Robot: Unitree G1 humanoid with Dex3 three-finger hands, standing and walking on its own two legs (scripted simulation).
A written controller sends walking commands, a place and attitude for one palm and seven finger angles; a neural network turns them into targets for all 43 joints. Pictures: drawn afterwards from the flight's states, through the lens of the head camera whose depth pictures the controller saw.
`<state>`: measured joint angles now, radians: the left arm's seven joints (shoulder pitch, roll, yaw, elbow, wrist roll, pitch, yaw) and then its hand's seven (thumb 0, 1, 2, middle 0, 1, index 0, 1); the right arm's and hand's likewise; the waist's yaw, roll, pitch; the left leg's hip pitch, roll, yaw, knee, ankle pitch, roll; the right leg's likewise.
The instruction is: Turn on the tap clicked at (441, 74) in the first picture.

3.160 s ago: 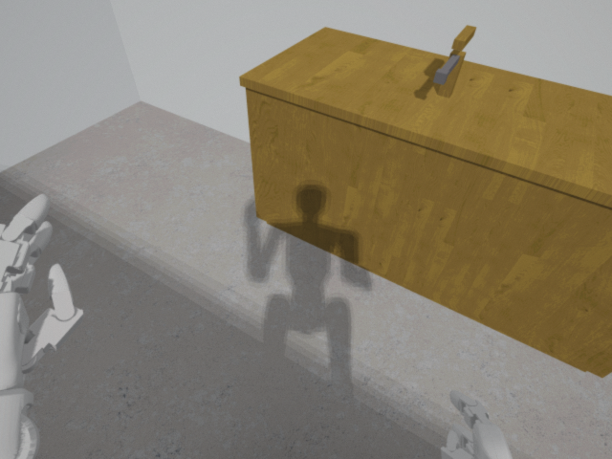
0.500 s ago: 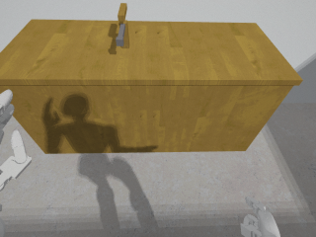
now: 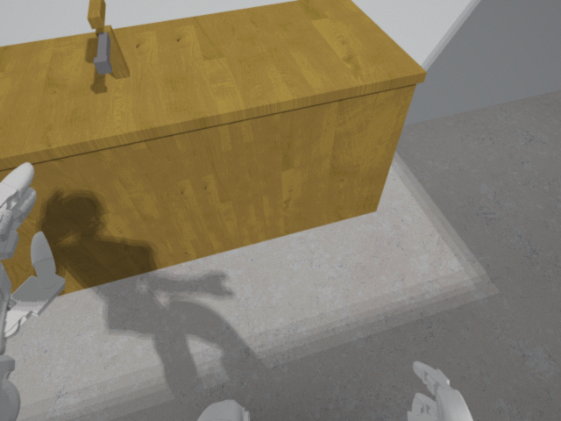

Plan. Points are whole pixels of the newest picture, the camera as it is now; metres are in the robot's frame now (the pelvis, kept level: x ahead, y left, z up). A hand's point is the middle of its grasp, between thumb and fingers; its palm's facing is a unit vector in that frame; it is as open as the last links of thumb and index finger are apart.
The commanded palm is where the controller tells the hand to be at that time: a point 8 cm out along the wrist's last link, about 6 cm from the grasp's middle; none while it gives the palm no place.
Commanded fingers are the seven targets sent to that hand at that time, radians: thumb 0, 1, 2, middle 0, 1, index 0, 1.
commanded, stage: take the last steps up to it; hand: left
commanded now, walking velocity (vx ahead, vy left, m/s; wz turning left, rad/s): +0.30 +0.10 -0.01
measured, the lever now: (103, 65) +0.79 +0.43 +0.08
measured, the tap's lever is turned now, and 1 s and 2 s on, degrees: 0 0 0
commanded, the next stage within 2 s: come to a stop and stand still in 1.90 s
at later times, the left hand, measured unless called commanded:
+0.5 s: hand (50, 284) +0.22 +0.23 +0.18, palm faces +0.44 -0.79 -0.42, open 7.4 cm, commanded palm +0.17 +0.27 +0.18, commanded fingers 0.00 0.90 0.90 -0.20 -0.30 -0.20 -0.30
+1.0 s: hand (52, 173) +0.35 +0.28 +0.19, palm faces +0.39 -0.83 -0.40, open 7.4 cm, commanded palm +0.29 +0.32 +0.18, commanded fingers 0.00 0.90 0.90 -0.20 -0.30 -0.20 -0.30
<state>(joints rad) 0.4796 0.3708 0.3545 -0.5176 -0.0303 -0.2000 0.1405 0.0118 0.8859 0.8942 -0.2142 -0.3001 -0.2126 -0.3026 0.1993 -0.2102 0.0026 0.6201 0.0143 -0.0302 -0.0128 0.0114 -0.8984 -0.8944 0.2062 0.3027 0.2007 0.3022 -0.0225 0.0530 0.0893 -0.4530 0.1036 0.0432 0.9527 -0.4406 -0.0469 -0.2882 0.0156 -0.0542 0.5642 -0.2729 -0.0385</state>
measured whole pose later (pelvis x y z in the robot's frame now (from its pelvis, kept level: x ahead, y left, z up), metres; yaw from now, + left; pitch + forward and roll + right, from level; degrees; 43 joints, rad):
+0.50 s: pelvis +0.01 -0.01 +0.00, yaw +1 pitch -1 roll -1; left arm 0.44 0.34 0.33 -0.43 0.01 -0.22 0.16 0.01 0.89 0.89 -0.21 -0.30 -0.21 -0.30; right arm 0.23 -0.16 0.02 0.64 0.00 -0.09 -0.05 0.01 -0.90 -0.89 0.20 0.30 0.20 0.30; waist 0.01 0.06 0.00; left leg -0.29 0.07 0.07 0.70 -0.39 0.01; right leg -0.25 -0.01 -0.14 0.57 -0.29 -0.03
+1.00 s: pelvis +0.12 +0.05 +0.01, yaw -2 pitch +0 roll -1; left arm 0.43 0.40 0.40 -0.54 -0.02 -0.24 0.17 0.01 0.89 0.89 -0.21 -0.30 -0.21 -0.30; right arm 0.17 -0.15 -0.01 0.61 0.01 -0.09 -0.04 0.01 -0.90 -0.90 0.20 0.30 0.20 0.30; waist -0.01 -0.03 0.06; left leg -0.27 0.08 0.17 0.53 -0.26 0.03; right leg -0.46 -0.06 -0.08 1.09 -0.46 0.01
